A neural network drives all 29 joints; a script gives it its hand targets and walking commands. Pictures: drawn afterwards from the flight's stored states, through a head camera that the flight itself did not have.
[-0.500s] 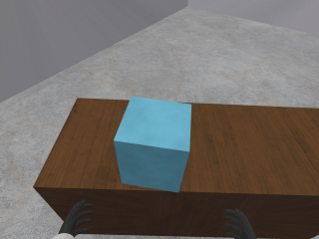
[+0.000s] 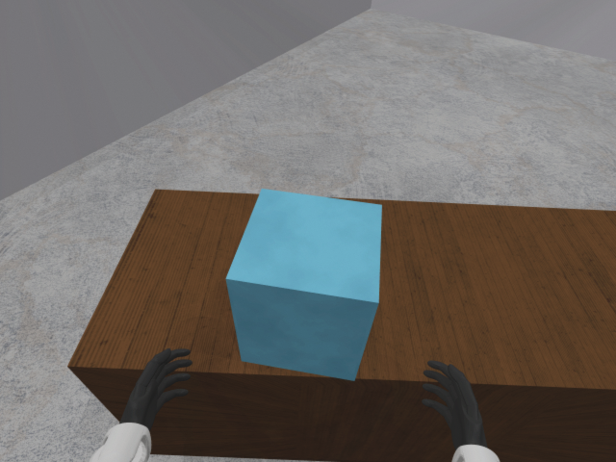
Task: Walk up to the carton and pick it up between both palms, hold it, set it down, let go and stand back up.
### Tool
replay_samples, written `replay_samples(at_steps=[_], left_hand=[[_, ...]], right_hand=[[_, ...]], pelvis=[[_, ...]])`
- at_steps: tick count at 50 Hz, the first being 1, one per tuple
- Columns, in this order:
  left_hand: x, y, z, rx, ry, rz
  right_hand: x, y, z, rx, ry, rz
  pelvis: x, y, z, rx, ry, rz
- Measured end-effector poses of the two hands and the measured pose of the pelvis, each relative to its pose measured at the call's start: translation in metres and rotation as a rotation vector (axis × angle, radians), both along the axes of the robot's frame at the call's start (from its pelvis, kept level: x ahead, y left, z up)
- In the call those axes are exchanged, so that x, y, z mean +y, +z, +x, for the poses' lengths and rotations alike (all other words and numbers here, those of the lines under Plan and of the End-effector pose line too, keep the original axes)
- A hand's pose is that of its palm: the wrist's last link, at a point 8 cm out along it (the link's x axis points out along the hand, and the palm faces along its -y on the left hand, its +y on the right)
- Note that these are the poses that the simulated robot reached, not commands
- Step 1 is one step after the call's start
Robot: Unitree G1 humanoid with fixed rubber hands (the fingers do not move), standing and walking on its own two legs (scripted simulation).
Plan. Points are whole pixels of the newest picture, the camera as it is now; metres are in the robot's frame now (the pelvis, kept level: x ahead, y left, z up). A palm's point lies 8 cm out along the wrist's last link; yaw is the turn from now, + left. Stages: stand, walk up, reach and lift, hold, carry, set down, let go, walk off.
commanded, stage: reach and lift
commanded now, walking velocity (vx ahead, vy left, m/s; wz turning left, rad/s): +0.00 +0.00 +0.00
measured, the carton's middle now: (308, 286) +0.44 +0.02 -0.07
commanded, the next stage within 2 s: none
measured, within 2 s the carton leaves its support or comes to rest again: neither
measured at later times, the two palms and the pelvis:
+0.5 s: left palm (151, 360) +0.27 +0.23 -0.02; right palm (450, 379) +0.26 -0.18 -0.02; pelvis +0.00 +0.01 +0.00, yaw +2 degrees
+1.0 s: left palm (173, 283) +0.35 +0.21 +0.04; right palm (452, 311) +0.33 -0.18 +0.03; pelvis +0.00 +0.00 +0.00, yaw +1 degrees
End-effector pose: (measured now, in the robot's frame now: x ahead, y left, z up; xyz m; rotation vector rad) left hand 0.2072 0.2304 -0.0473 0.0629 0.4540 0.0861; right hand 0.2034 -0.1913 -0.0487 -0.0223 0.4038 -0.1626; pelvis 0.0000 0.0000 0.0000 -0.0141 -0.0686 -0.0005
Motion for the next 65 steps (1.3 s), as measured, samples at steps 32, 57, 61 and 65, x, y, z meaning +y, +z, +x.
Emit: replay_samples(at_steps=[32,57,61,65], left_hand=[[-0.004,0.052,0.080,-0.228,-0.054,-0.017],[-0.021,0.104,0.162,-0.229,-0.046,-0.036],[-0.022,0.109,0.169,-0.206,-0.040,-0.040],[-0.024,0.116,0.177,-0.209,-0.037,-0.029]], right_hand=[[0.010,0.047,0.075,-0.196,-0.028,0.021],[0.010,0.098,0.146,-0.208,-0.014,0.018],[0.008,0.104,0.154,-0.180,-0.016,0.013],[0.006,0.111,0.162,-0.166,-0.010,0.014]], pelvis=[[0.009,0.002,0.006,0.071,0.022,-0.025],[-0.004,0.004,-0.001,0.146,0.026,-0.013],[-0.005,0.004,-0.003,0.154,0.022,-0.012],[-0.005,0.005,-0.006,0.176,0.020,-0.011]])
